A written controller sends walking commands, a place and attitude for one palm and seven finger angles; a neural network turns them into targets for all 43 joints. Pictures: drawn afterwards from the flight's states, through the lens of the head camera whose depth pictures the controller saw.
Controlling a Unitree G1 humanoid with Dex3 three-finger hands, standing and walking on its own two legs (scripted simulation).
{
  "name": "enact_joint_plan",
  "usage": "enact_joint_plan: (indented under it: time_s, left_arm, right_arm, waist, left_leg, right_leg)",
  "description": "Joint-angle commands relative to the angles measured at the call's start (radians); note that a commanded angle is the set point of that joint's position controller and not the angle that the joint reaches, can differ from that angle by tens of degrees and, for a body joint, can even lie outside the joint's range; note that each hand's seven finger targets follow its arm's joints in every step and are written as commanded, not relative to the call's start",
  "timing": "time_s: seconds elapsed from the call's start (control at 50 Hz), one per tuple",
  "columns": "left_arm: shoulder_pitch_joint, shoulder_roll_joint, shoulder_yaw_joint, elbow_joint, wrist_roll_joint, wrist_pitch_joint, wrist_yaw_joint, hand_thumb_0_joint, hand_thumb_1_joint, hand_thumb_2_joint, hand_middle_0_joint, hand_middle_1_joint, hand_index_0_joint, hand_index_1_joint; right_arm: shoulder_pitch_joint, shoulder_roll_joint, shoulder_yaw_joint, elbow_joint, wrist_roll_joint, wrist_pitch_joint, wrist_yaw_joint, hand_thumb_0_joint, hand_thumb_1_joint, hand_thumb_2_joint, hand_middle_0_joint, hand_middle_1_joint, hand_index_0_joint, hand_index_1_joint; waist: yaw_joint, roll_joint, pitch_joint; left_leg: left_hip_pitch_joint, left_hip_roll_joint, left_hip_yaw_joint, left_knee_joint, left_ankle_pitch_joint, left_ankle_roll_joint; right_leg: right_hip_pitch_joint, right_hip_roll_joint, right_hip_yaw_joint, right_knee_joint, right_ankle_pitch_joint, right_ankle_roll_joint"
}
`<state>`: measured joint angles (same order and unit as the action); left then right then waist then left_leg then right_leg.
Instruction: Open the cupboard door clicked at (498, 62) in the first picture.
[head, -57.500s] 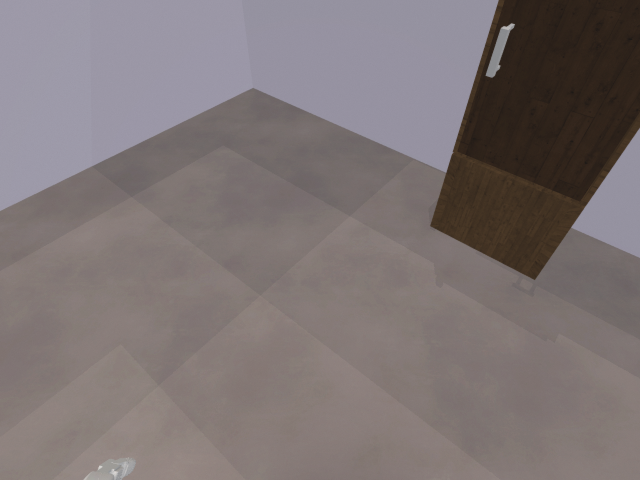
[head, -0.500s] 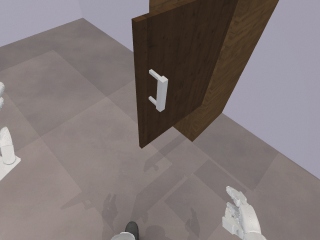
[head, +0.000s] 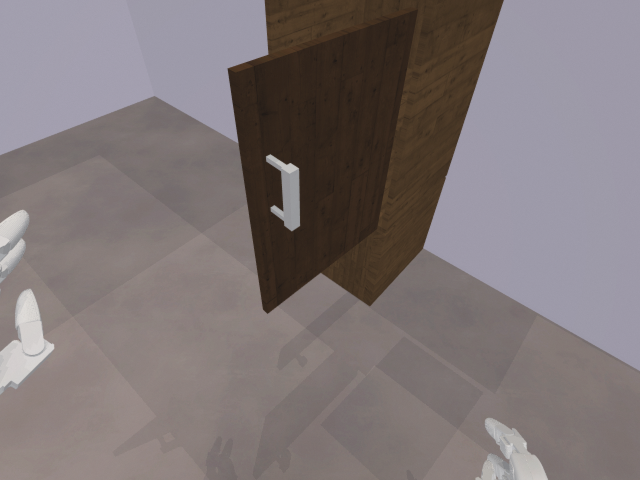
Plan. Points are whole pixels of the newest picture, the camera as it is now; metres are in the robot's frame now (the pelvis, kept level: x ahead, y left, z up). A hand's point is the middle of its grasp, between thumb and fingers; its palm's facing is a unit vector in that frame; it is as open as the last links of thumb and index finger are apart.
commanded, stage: stop stepping back and stand still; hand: left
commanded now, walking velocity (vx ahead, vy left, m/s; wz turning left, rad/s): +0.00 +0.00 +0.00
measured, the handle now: (282, 193) +0.57 +0.09 +0.04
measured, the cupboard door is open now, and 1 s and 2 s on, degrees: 86 86 86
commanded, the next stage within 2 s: let the arm hang, fingers relaxed in 0.58 s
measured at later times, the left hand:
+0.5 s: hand out of the picture +0.14 +0.29 +0.16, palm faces +0.41 -0.77 -0.48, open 7.4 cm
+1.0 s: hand out of the picture -0.01 +0.19 -0.17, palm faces +0.02 -0.99 -0.16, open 7.3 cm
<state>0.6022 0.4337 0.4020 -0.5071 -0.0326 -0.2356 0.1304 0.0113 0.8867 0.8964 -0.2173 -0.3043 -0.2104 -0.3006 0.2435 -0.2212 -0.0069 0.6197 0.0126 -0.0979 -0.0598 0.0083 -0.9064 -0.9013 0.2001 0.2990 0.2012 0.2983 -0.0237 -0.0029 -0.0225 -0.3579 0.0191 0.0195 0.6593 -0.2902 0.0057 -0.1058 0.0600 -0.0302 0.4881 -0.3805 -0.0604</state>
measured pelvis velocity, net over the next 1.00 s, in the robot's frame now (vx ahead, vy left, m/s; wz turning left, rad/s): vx -0.06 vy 0.02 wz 0.05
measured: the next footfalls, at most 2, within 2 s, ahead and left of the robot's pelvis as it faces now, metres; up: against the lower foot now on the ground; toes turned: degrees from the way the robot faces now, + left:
none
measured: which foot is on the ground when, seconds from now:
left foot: down 0.00-1.00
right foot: down 0.00-1.00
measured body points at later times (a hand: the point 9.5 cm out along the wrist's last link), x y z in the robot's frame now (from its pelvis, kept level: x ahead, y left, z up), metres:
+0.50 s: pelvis -0.05 +0.02 +0.01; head -0.05 +0.02 +0.46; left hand +0.11 +0.33 +0.19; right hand +0.11 -0.21 -0.08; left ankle +0.03 +0.12 -0.73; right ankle -0.08 -0.08 -0.73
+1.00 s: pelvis -0.06 +0.02 +0.00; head -0.04 +0.04 +0.45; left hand -0.01 +0.25 -0.16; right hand +0.01 -0.24 -0.13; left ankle +0.03 +0.12 -0.73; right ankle -0.08 -0.08 -0.73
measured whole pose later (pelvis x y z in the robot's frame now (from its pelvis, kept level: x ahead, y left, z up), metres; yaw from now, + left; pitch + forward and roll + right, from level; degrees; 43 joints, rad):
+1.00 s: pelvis -0.06 +0.02 +0.00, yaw +3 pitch -1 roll -1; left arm 0.30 0.18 0.00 0.86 0.02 0.06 0.01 0.01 0.94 0.90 -0.21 -0.30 -0.20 -0.30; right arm 0.22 -0.24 0.01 0.96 -0.03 0.02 -0.01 0.00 -0.91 -0.90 0.20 0.30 0.20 0.30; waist -0.02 -0.02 0.06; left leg -0.36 -0.03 -0.01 0.53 -0.14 0.03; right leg -0.19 0.02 -0.07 0.55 -0.34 -0.03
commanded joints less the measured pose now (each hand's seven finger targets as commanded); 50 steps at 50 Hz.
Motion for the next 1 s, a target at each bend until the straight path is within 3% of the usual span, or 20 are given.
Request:
enact_joint_plan:
  time_s: [0.0, 0.02, 0.04, 0.06, 0.08, 0.12, 0.22, 0.28, 0.36, 0.54, 0.64, 0.66, 0.68, 0.72, 0.78, 0.82, 0.86, 0.92, 0.96, 0.98]
  left_arm:
    - [-0.061, 0.153, 0.150, -0.116, -0.023, -0.042, 0.038, 0.000, 0.900, 0.900, -0.200, -0.300, -0.200, -0.300]
    - [-0.072, 0.152, 0.144, -0.108, -0.023, -0.040, 0.037, 0.000, 0.900, 0.900, -0.200, -0.300, -0.200, -0.300]
    - [-0.105, 0.147, 0.122, -0.111, -0.020, -0.038, 0.034, 0.000, 0.900, 0.900, -0.200, -0.300, -0.200, -0.300]
    - [-0.124, 0.147, 0.112, -0.096, -0.017, -0.034, 0.032, 0.000, 0.900, 0.900, -0.200, -0.300, -0.200, -0.300]
    - [-0.126, 0.141, 0.098, -0.088, -0.013, -0.024, 0.029, 0.000, 0.900, 0.900, -0.200, -0.300, -0.200, -0.300]
    - [-0.161, 0.138, 0.078, -0.126, -0.007, -0.021, 0.028, 0.000, 0.900, 0.900, -0.200, -0.300, -0.200, -0.300]
    - [-0.090, 0.150, 0.107, -0.167, -0.011, -0.015, 0.030, 0.000, 0.900, 0.900, -0.200, -0.300, -0.200, -0.300]
    - [-0.054, 0.177, 0.145, -0.201, -0.017, -0.019, 0.036, 0.000, 0.900, 0.900, -0.200, -0.300, -0.200, -0.300]
    - [-0.064, 0.151, 0.128, -0.151, -0.020, -0.015, 0.038, 0.000, 0.900, 0.900, -0.200, -0.300, -0.200, -0.300]
    - [-0.130, 0.123, 0.067, -0.105, -0.006, -0.008, 0.033, 0.000, 0.900, 0.900, -0.200, -0.300, -0.200, -0.300]
    - [-0.099, 0.148, 0.097, -0.160, -0.005, -0.011, 0.039, 0.000, 0.900, 0.900, -0.200, -0.300, -0.200, -0.300]
    - [-0.169, -0.052, -0.287, 0.686, 0.073, 0.140, -0.100, 0.000, 0.900, 0.900, -0.200, -0.300, -0.200, -0.300]
    - [-0.159, -0.062, -0.276, 0.716, 0.064, 0.209, -0.120, 0.000, 0.900, 0.900, -0.200, -0.300, -0.200, -0.300]
    - [-0.188, -0.058, -0.287, 0.720, 0.058, 0.225, -0.125, 0.000, 0.900, 0.900, -0.200, -0.300, -0.200, -0.300]
    - [-0.262, -0.024, -0.302, 0.875, 0.069, 0.225, -0.126, 0.000, 0.900, 0.900, -0.200, -0.300, -0.200, -0.300]
    - [-0.310, -0.027, -0.314, 0.992, 0.065, 0.230, -0.125, 0.000, 0.900, 0.900, -0.200, -0.300, -0.200, -0.300]
    - [-0.338, -0.042, -0.336, 1.102, 0.058, 0.240, -0.119, 0.000, 0.900, 0.900, -0.200, -0.300, -0.200, -0.300]
    - [-0.301, -0.062, -0.355, 1.253, 0.050, 0.247, -0.112, 0.000, 0.900, 0.900, -0.200, -0.300, -0.200, -0.300]
    - [-0.264, -0.074, -0.362, 1.344, 0.046, 0.243, -0.111, 0.000, 0.900, 0.900, -0.200, -0.300, -0.200, -0.300]
    - [-0.258, -0.072, -0.361, 1.378, 0.046, 0.241, -0.111, 0.000, 0.900, 0.900, -0.200, -0.300, -0.200, -0.300]
  right_arm:
    - [-0.081, -0.093, -0.023, -0.141, -0.008, -0.051, -0.017, 0.000, -0.900, -0.900, 0.200, 0.300, 0.200, 0.300]
    - [-0.079, -0.107, -0.029, -0.135, -0.008, -0.055, -0.022, 0.000, -0.900, -0.900, 0.200, 0.300, 0.200, 0.300]
    - [-0.080, -0.121, -0.036, -0.136, -0.006, -0.059, -0.025, 0.000, -0.900, -0.900, 0.200, 0.300, 0.200, 0.300]
    - [-0.077, -0.124, -0.039, -0.133, -0.003, -0.064, -0.027, 0.000, -0.900, -0.900, 0.200, 0.300, 0.200, 0.300]
    - [-0.089, -0.118, -0.032, -0.132, -0.008, -0.073, -0.031, 0.000, -0.900, -0.900, 0.200, 0.300, 0.200, 0.300]
    - [-0.091, -0.117, -0.023, -0.129, -0.013, -0.082, -0.032, 0.000, -0.900, -0.900, 0.200, 0.300, 0.200, 0.300]
    - [-0.125, -0.105, -0.019, -0.151, -0.020, -0.085, -0.028, 0.000, -0.900, -0.900, 0.200, 0.300, 0.200, 0.300]
    - [-0.129, -0.102, -0.024, -0.152, -0.023, -0.077, -0.028, 0.000, -0.900, -0.900, 0.200, 0.300, 0.200, 0.300]
    - [-0.127, -0.098, -0.019, -0.150, -0.023, -0.069, -0.035, 0.000, -0.900, -0.900, 0.200, 0.300, 0.200, 0.300]
    - [-0.126, -0.112, -0.022, -0.137, -0.015, -0.085, -0.042, 0.000, -0.900, -0.900, 0.200, 0.300, 0.200, 0.300]
    - [-0.130, -0.108, -0.020, -0.147, -0.020, -0.089, -0.041, 0.000, -0.900, -0.900, 0.200, 0.300, 0.200, 0.300]
    - [-0.150, -0.293, -0.066, 0.139, -0.015, -0.103, 0.056, 0.000, -0.900, -0.900, 0.200, 0.300, 0.200, 0.300]
    - [-0.062, -0.223, -0.067, 0.145, -0.005, -0.035, 0.054, 0.000, -0.900, -0.900, 0.200, 0.300, 0.200, 0.300]
    - [-0.047, -0.227, -0.061, 0.119, -0.012, -0.002, 0.053, 0.000, -0.900, -0.900, 0.200, 0.300, 0.200, 0.300]
    - [-0.085, -0.235, -0.048, 0.133, -0.027, 0.032, 0.052, 0.000, -0.900, -0.900, 0.200, 0.300, 0.200, 0.300]
    - [-0.086, -0.216, -0.039, 0.165, -0.033, 0.053, 0.053, 0.000, -0.900, -0.900, 0.200, 0.300, 0.200, 0.300]
    - [-0.082, -0.184, -0.028, 0.200, -0.040, 0.076, 0.052, 0.000, -0.900, -0.900, 0.200, 0.300, 0.200, 0.300]
    - [-0.073, -0.146, -0.011, 0.248, -0.043, 0.095, 0.049, 0.000, -0.900, -0.900, 0.200, 0.300, 0.200, 0.300]
    - [-0.066, -0.127, -0.009, 0.282, -0.040, 0.101, 0.043, 0.000, -0.900, -0.900, 0.200, 0.300, 0.200, 0.300]
    - [-0.048, -0.127, -0.009, 0.292, -0.036, 0.103, 0.040, 0.000, -0.900, -0.900, 0.200, 0.300, 0.200, 0.300]
  waist:
    - [0.002, 0.032, -0.051]
    - [0.010, 0.085, -0.079]
    - [0.018, 0.108, -0.089]
    - [0.022, 0.100, -0.079]
    - [0.023, 0.135, -0.057]
    - [0.019, 0.118, -0.044]
    - [0.024, 0.043, -0.032]
    - [0.022, 0.076, -0.048]
    - [0.016, 0.096, -0.007]
    - [0.019, 0.065, -0.001]
    - [0.028, 0.102, -0.026]
    - [-0.013, 0.098, 0.041]
    - [0.004, 0.049, -0.057]
    - [0.010, 0.025, -0.082]
    - [0.024, -0.145, -0.050]
    - [0.016, -0.166, -0.031]
    - [0.010, -0.068, 0.001]
    - [0.024, 0.132, 0.026]
    - [0.031, 0.177, 0.021]
    - [0.030, 0.156, 0.019]
  left_leg:
    - [0.136, 0.011, -0.014, -0.200, 0.302, 0.017]
    - [0.239, 0.053, -0.060, -0.219, 0.482, 0.036]
    - [0.292, 0.102, -0.115, -0.214, 0.546, 0.058]
    - [0.294, 0.132, -0.143, -0.217, 0.531, 0.077]
    - [0.274, 0.137, -0.153, -0.235, 0.503, 0.077]
    - [0.197, 0.145, -0.188, -0.298, 0.382, 0.069]
    - [0.121, 0.060, -0.119, -0.310, 0.037, 0.028]
    - [0.164, 0.038, -0.094, -0.280, 0.032, 0.009]
    - [0.166, 0.050, -0.106, -0.314, 0.010, 0.007]
    - [0.173, 0.058, -0.120, -0.367, -0.013, 0.012]
    - [0.168, 0.054, -0.122, -0.379, 0.005, 0.011]
    - [0.022, 0.099, -0.182, -0.191, 0.299, 0.039]
    - [0.143, 0.097, -0.127, -0.161, 0.447, 0.028]
    - [0.119, 0.117, -0.173, -0.148, 0.351, 0.054]
    - [0.045, 0.102, -0.216, -0.187, 0.251, 0.074]
    - [0.056, 0.069, -0.195, -0.166, 0.214, 0.066]
    - [0.086, 0.055, -0.179, -0.181, 0.177, 0.054]
    - [0.049, 0.066, -0.208, -0.275, 0.118, 0.056]
    - [0.056, 0.058, -0.201, -0.294, 0.077, 0.051]
    - [0.068, 0.057, -0.201, -0.290, 0.080, 0.048]
  right_leg:
    - [-0.017, -0.178, 0.108, -0.042, 0.650, 0.038]
    - [-0.065, -0.115, 0.066, 0.001, 0.555, 0.071]
    - [-0.119, -0.078, 0.054, 0.006, 0.408, 0.092]
    - [-0.143, -0.065, 0.059, -0.021, 0.279, 0.106]
    - [-0.151, -0.061, 0.056, -0.040, 0.229, 0.099]
    - [-0.095, -0.054, 0.043, -0.045, 0.140, 0.085]
    - [-0.065, -0.095, 0.088, -0.188, 0.105, 0.052]
    - [-0.109, -0.111, 0.110, -0.230, 0.061, 0.033]
    - [-0.145, -0.085, 0.090, -0.235, 0.036, 0.043]
    - [-0.120, -0.067, 0.058, -0.235, 0.058, 0.060]
    - [-0.080, -0.066, 0.050, -0.219, 0.084, 0.056]
    - [-0.170, -0.125, 0.006, -0.043, 0.217, 0.022]
    - [-0.162, -0.137, 0.061, -0.070, 0.238, 0.024]
    - [-0.181, -0.123, 0.045, -0.030, 0.109, 0.010]
    - [-0.130, -0.120, 0.065, -0.019, 0.094, -0.010]
    - [-0.151, -0.154, 0.090, -0.049, 0.098, -0.028]
    - [-0.182, -0.162, 0.103, -0.072, 0.052, -0.033]
    - [-0.118, -0.133, 0.087, -0.062, 0.039, -0.011]
    - [-0.092, -0.132, 0.093, -0.085, 0.050, -0.011]
    - [-0.087, -0.134, 0.089, -0.098, 0.053, -0.012]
